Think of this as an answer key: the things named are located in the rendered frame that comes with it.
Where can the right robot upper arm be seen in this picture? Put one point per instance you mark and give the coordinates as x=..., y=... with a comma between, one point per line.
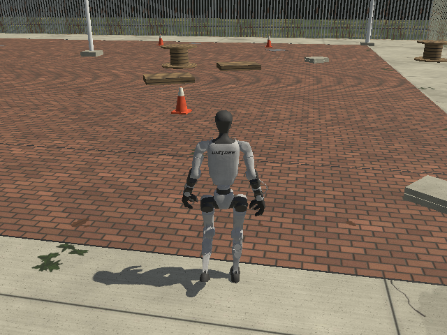
x=248, y=159

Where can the left robot upper arm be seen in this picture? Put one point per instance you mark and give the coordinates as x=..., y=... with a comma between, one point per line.
x=201, y=147

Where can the left robot foot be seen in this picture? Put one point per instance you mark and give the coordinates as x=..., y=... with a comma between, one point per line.
x=204, y=277

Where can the left robot forearm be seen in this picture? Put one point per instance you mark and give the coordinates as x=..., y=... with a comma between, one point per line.
x=190, y=183

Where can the right robot forearm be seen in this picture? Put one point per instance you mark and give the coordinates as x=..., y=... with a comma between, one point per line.
x=256, y=188

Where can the robot left hand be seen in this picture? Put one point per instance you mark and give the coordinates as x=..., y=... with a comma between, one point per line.
x=191, y=198

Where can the robot right hand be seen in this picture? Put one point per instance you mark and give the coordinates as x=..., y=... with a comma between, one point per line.
x=260, y=204

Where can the humanoid robot torso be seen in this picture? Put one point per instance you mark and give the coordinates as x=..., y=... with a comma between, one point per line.
x=223, y=161

